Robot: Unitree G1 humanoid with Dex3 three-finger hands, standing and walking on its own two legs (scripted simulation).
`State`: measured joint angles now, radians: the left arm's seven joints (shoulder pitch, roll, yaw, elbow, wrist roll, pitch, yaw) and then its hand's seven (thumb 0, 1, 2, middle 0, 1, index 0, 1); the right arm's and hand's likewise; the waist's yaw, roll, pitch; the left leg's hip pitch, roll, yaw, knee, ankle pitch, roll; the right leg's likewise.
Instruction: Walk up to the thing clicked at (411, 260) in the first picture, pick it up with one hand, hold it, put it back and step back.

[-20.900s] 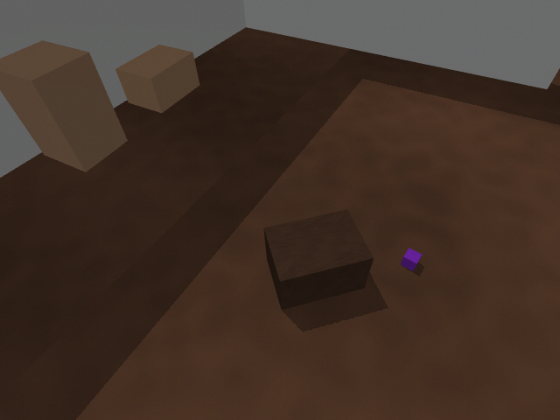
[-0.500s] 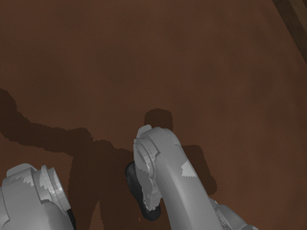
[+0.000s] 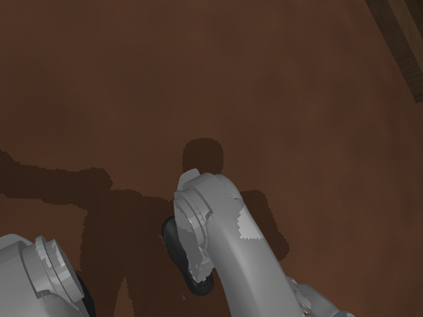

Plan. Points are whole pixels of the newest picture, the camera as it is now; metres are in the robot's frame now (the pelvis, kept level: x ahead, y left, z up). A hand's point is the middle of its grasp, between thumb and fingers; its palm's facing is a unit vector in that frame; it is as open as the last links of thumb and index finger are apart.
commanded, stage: rest palm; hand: left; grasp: from above
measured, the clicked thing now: out of the picture +0.46 +0.34 -0.28
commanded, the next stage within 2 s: close in 0.24 s
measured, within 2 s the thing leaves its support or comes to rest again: neither
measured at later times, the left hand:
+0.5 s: hand out of the picture +0.44 +0.33 -0.26, palm faces -0.43 -0.20 -0.88, open 11.2 cm
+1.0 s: hand out of the picture +0.44 +0.33 -0.26, palm faces -0.42 -0.20 -0.88, open 9.6 cm
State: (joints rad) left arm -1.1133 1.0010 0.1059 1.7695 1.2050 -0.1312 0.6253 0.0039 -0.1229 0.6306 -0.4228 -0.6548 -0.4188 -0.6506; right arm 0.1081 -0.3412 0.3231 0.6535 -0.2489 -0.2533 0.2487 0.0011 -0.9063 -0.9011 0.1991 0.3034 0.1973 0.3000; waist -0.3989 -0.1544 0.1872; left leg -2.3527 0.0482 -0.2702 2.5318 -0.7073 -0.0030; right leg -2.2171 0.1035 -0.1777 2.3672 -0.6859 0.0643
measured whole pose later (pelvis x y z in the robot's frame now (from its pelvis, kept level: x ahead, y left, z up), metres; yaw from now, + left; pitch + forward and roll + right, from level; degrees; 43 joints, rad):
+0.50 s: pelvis +0.00 +0.00 +0.00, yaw +0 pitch +28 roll -15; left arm -1.10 1.03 0.09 1.77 1.20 -0.16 0.62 0.00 -0.04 0.57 -0.46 -0.66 -0.47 -0.64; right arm 0.09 -0.35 0.34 0.65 -0.25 -0.26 0.25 0.00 -0.90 -0.90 0.20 0.30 0.20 0.30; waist -0.39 -0.16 0.19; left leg -2.34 0.05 -0.29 2.53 -0.71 -0.01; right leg -2.20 0.10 -0.19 2.36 -0.69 0.06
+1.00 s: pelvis +0.00 +0.00 +0.01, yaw -1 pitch +28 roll -15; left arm -1.09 1.01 0.09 1.73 1.17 -0.13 0.60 0.00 0.19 0.35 -0.63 -0.51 -0.66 -0.47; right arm 0.11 -0.35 0.33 0.64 -0.25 -0.25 0.25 0.00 -0.90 -0.90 0.20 0.30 0.20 0.30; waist -0.39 -0.16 0.19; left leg -2.34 0.05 -0.28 2.52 -0.71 -0.01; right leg -2.20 0.11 -0.19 2.34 -0.68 0.06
